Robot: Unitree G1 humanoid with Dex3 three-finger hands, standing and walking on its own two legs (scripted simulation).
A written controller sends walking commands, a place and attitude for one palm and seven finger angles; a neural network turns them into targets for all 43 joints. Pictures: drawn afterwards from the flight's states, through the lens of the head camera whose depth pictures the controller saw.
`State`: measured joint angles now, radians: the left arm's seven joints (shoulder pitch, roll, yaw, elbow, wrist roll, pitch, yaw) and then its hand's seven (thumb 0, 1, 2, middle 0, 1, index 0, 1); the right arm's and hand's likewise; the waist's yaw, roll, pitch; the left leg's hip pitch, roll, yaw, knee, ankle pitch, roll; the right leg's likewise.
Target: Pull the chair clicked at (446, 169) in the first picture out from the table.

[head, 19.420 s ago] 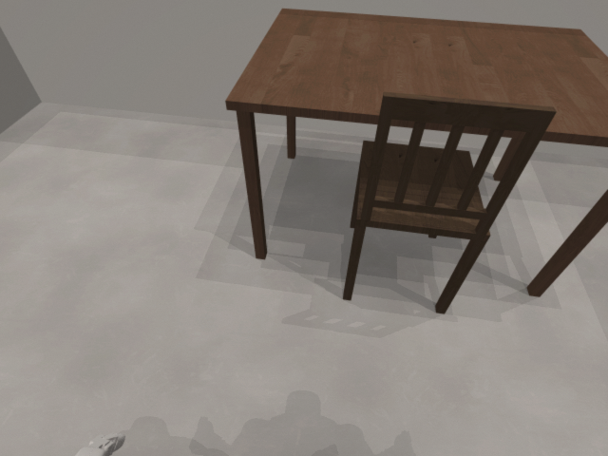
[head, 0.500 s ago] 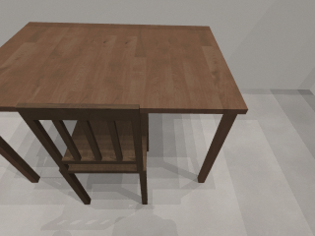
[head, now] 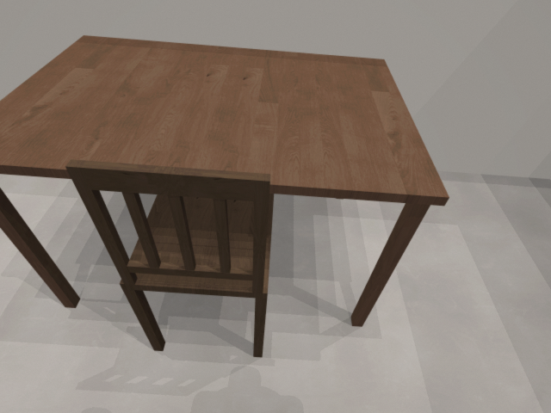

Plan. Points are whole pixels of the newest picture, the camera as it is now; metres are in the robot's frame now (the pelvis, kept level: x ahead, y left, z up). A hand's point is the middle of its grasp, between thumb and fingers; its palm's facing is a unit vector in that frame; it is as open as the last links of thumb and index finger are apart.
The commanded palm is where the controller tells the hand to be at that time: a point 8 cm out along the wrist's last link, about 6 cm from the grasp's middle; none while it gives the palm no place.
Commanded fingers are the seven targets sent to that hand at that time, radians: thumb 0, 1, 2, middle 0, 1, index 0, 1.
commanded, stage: look again from close up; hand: left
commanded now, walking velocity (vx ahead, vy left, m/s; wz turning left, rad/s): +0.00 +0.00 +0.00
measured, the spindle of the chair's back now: (183, 234) +0.49 +0.23 -0.10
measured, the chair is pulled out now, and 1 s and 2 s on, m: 0.00 0.00 0.00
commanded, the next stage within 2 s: none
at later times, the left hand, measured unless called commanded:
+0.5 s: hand out of the picture -0.07 +0.17 -0.18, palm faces +0.04 -0.99 -0.13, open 7.4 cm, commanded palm none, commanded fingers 0.00 0.90 0.90 -0.20 -0.30 -0.20 -0.30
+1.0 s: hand out of the picture -0.07 +0.16 -0.18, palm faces +0.04 -0.99 -0.12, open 7.4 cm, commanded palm none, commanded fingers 0.00 0.90 0.90 -0.20 -0.30 -0.20 -0.30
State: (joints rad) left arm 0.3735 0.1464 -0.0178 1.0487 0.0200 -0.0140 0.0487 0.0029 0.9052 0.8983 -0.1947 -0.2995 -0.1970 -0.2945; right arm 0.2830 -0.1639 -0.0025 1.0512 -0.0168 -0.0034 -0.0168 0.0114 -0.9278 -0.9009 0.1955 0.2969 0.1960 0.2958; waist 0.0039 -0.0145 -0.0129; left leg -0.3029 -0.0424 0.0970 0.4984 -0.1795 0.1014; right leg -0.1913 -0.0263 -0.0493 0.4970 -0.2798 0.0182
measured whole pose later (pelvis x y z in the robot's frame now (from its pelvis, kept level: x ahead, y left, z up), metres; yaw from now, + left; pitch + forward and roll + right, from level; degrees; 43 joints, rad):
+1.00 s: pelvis -0.01 +0.01 +0.00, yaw -1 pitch -1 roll -2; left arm 0.44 0.12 -0.02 1.10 0.02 -0.01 0.05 0.00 0.91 0.90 -0.19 -0.30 -0.20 -0.29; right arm 0.30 -0.12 0.00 1.14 -0.01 0.01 -0.02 0.01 -0.92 -0.90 0.20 0.30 0.20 0.30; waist 0.01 -0.03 -0.01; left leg -0.29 -0.06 0.11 0.41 -0.12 0.11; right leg -0.20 -0.04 -0.03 0.44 -0.23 0.03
